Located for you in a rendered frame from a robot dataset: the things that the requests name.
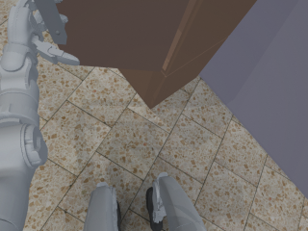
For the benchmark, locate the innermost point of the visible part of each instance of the robot right shin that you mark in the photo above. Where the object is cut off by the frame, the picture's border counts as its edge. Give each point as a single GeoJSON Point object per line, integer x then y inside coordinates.
{"type": "Point", "coordinates": [159, 211]}

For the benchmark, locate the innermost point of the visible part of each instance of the left robot thigh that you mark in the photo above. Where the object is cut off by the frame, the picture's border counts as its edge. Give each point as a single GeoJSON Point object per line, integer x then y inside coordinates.
{"type": "Point", "coordinates": [100, 211]}

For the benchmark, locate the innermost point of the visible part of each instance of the handle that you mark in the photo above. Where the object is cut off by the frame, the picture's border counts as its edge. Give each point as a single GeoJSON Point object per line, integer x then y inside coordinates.
{"type": "Point", "coordinates": [51, 17]}

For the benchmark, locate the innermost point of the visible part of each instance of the cupboard door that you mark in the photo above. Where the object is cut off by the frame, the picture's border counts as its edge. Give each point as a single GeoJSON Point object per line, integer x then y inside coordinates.
{"type": "Point", "coordinates": [124, 34]}

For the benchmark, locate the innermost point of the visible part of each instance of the left robot hand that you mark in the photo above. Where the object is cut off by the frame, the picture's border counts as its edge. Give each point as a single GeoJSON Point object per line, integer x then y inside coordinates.
{"type": "Point", "coordinates": [23, 26]}

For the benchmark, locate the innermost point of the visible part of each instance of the left robot forearm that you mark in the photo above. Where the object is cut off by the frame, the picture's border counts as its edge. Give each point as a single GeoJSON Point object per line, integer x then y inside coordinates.
{"type": "Point", "coordinates": [19, 91]}

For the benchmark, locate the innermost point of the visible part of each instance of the left robot upper arm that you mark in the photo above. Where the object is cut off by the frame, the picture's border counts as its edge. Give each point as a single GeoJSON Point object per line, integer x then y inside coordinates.
{"type": "Point", "coordinates": [22, 151]}

